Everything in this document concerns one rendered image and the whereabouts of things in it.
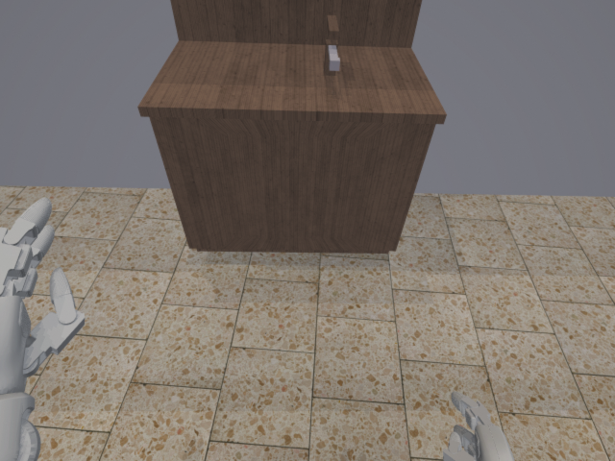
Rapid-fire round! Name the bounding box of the left robot hand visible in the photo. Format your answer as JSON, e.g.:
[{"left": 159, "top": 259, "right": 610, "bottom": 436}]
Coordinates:
[{"left": 0, "top": 197, "right": 85, "bottom": 395}]

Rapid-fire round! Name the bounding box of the counter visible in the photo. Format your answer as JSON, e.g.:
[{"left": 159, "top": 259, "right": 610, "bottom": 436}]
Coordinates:
[{"left": 138, "top": 0, "right": 447, "bottom": 254}]

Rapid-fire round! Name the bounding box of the robot left forearm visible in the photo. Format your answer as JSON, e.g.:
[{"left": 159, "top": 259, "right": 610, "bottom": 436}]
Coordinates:
[{"left": 0, "top": 392, "right": 40, "bottom": 461}]

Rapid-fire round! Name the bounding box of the tap lever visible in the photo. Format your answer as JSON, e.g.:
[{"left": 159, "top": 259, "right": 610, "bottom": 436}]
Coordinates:
[{"left": 328, "top": 45, "right": 340, "bottom": 71}]

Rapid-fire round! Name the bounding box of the right robot hand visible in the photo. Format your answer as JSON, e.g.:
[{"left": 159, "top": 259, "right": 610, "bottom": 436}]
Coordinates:
[{"left": 443, "top": 391, "right": 515, "bottom": 461}]

